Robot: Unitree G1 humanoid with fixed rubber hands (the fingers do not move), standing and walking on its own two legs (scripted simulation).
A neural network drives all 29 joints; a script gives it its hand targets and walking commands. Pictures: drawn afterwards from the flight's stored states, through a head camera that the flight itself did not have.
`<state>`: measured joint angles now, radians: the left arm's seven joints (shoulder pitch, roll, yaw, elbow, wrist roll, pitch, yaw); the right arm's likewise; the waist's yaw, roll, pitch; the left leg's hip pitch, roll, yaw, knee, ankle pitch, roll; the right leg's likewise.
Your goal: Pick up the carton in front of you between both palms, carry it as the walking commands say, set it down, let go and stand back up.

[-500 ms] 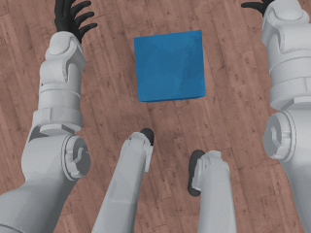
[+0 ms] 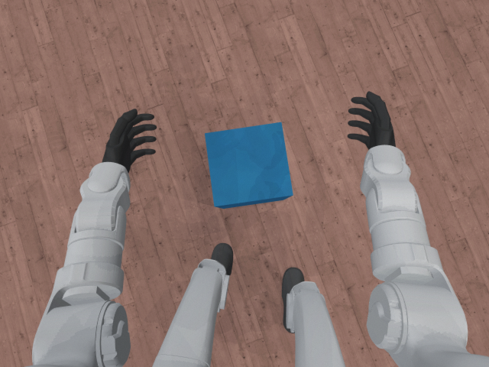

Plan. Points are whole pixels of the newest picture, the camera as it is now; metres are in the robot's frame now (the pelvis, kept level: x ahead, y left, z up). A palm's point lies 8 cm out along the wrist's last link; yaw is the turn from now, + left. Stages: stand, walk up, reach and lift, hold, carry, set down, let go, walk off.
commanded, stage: let go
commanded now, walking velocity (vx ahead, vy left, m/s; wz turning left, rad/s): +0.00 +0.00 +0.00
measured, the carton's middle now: (248, 170) +0.46 +0.08 -0.56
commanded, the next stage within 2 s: stand in 1.16 s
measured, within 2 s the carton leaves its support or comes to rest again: neither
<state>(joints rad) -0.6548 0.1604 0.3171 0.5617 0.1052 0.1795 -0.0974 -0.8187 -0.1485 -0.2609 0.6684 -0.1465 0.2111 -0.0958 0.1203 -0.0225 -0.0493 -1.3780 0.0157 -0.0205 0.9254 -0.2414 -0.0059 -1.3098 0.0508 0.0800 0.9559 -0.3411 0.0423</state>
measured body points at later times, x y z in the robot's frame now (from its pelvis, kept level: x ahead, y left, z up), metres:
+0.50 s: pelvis +0.06 +0.00 +0.08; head +0.17 -0.01 +0.51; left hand +0.23 +0.24 +0.00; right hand +0.33 -0.20 -0.02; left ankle +0.07 +0.12 -0.65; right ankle +0.03 -0.14 -0.65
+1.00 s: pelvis +0.08 -0.02 +0.09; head +0.09 -0.02 +0.54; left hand +0.24 +0.23 +0.01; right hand +0.26 -0.25 +0.01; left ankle +0.07 +0.12 -0.65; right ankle +0.03 -0.14 -0.65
